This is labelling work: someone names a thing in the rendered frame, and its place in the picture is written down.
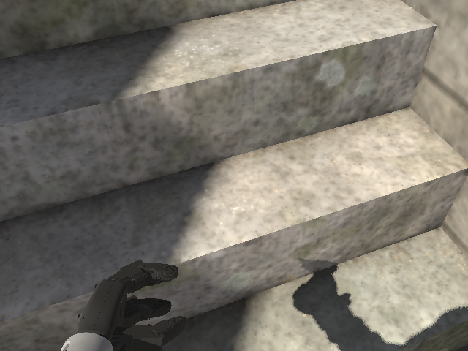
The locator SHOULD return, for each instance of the left robot forearm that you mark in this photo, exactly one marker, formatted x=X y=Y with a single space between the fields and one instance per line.
x=87 y=342

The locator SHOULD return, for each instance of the robot left hand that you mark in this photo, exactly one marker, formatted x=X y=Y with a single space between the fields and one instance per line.
x=112 y=315

